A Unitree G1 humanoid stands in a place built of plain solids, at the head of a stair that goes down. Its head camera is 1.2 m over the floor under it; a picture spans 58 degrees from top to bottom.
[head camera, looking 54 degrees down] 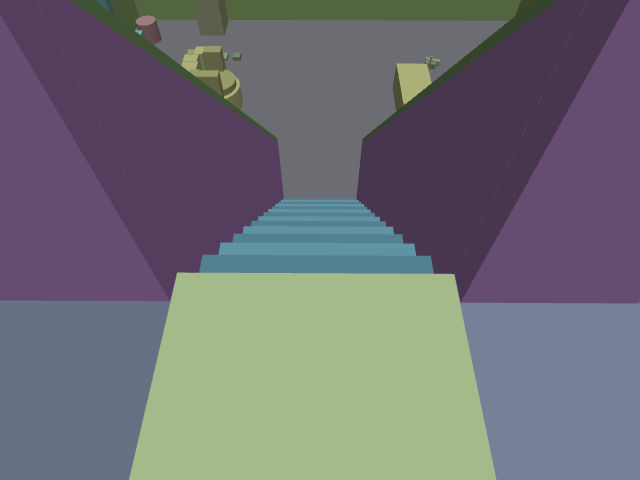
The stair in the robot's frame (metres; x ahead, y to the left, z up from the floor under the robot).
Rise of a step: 0.21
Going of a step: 0.21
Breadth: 0.90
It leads straight ahead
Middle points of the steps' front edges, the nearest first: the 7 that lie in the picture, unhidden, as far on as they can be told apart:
0.74 0.01 0.00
0.95 0.01 -0.21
1.17 0.01 -0.43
1.38 0.01 -0.64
1.59 0.01 -0.85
1.81 0.01 -1.07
2.02 0.01 -1.28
